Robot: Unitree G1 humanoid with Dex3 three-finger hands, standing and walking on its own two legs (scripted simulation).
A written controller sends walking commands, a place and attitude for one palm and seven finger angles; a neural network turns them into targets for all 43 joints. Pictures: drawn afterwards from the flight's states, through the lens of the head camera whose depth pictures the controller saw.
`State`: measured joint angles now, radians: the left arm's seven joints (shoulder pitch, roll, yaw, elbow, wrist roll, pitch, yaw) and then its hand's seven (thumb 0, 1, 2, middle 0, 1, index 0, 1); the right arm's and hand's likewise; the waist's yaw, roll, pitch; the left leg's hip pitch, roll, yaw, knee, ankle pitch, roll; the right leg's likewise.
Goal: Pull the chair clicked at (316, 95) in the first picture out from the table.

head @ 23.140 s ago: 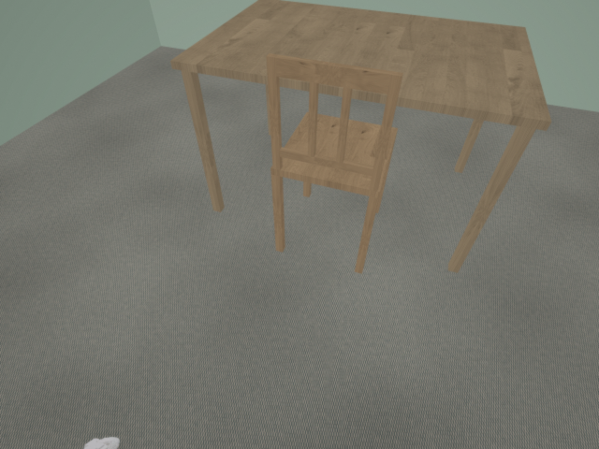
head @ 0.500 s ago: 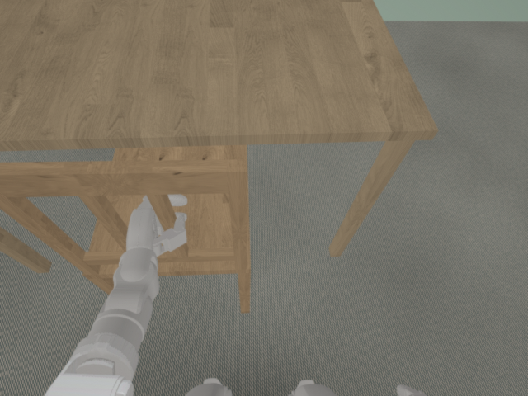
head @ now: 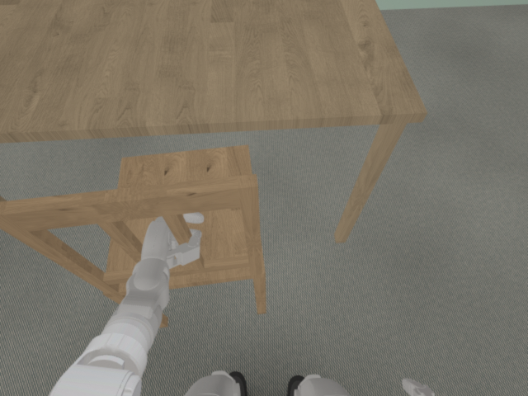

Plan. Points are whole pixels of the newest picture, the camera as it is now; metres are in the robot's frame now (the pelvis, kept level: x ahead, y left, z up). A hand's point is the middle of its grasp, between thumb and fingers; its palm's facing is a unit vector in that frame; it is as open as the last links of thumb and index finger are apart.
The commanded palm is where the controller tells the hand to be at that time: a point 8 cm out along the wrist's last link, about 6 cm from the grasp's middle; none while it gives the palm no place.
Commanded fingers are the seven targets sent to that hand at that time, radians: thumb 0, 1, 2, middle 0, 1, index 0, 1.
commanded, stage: step backward, pulling the chair out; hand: left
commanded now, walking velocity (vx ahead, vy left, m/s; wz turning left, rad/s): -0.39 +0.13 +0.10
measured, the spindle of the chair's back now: (134, 248) +0.36 +0.25 -0.09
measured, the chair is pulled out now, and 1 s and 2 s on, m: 0.14 0.22 0.44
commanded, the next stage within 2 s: none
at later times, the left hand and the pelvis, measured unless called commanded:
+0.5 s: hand (190, 275) +0.30 +0.13 -0.06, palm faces -0.02 -0.99 -0.17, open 5.4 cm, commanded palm +0.30 +0.18 -0.06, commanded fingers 0.00 0.90 0.90 -0.50 -1.45 -0.50 -1.45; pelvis -0.05 +0.01 +0.00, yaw -1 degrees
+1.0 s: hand (183, 296) +0.27 +0.14 -0.06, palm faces -0.03 -0.98 -0.18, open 5.5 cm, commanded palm +0.25 +0.19 -0.06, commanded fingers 0.00 0.90 0.90 -0.50 -1.45 -0.50 -1.45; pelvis -0.10 +0.02 -0.01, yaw +1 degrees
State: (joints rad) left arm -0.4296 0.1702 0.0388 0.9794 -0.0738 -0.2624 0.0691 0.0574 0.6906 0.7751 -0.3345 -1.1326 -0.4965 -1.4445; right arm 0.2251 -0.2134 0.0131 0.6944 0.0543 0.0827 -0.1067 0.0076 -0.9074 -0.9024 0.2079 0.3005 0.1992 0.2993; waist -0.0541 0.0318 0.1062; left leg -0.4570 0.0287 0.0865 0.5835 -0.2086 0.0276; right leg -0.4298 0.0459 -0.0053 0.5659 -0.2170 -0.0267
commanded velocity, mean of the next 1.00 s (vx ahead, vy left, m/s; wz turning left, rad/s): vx -0.38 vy -0.02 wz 0.08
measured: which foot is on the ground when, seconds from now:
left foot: down 0.00-0.62, up 0.64-0.82, down 0.84-1.00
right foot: down 0.00-1.00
